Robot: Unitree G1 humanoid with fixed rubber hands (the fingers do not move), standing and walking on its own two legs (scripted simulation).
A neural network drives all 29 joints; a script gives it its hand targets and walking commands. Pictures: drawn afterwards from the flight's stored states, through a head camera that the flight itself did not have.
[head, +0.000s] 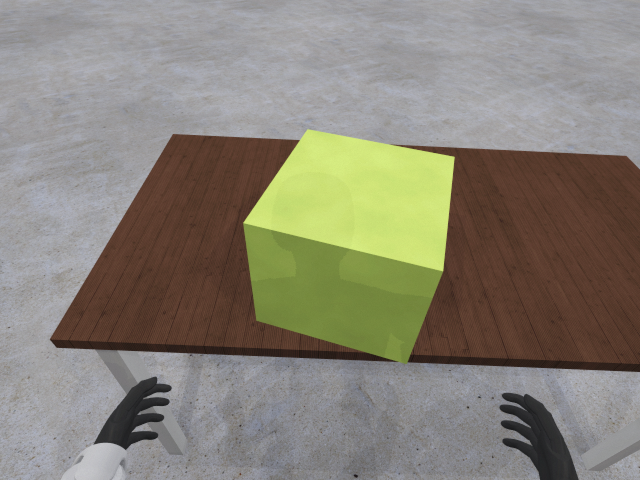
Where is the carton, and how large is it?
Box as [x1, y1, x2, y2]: [243, 129, 454, 363]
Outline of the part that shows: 307,129 243,223 256,320 406,363 442,272 454,157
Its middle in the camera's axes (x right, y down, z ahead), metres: +0.06 +0.00 +0.66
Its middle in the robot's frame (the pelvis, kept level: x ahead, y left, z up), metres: +0.51 -0.02 +0.01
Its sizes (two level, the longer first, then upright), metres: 0.270 0.261 0.226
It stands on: a table, 0.66 m high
